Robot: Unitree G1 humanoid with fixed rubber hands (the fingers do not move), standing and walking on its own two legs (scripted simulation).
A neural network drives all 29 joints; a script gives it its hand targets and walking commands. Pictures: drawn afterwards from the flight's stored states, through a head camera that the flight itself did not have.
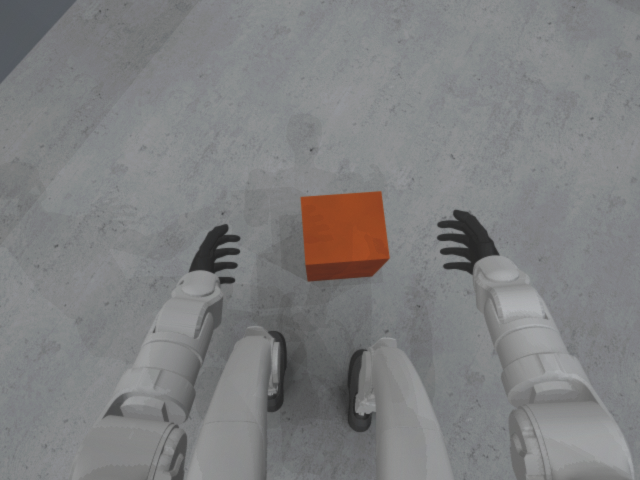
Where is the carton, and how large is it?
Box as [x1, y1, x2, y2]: [301, 191, 389, 281]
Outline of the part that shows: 380,191 301,197 305,264 308,281 371,276 389,258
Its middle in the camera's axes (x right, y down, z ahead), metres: +0.05 +0.00 +0.99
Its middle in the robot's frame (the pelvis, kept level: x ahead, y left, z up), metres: +0.49 -0.04 -0.56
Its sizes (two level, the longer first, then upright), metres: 0.186 0.158 0.268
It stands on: the floor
